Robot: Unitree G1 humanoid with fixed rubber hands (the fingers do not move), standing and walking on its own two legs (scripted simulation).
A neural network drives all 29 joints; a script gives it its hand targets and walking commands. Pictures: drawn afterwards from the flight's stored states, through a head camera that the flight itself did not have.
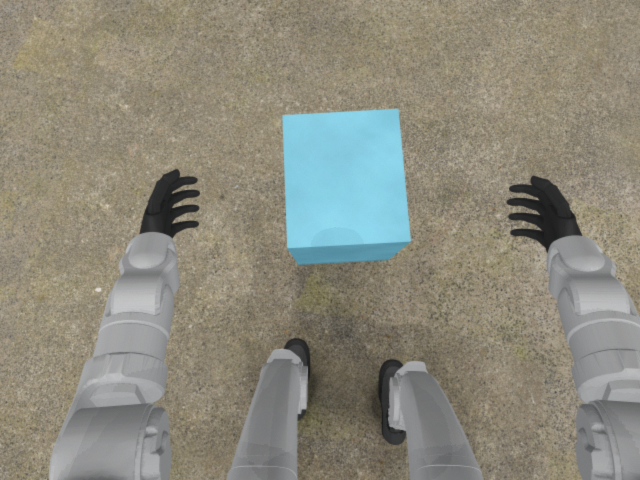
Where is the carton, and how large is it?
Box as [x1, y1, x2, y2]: [282, 109, 410, 264]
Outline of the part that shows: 398,109 282,115 287,248 298,264 388,259 410,241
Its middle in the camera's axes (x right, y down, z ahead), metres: +0.05 -0.11 +0.95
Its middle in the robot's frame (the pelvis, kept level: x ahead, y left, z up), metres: +0.58 -0.01 -0.55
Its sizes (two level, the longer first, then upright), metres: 0.293 0.252 0.295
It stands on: the floor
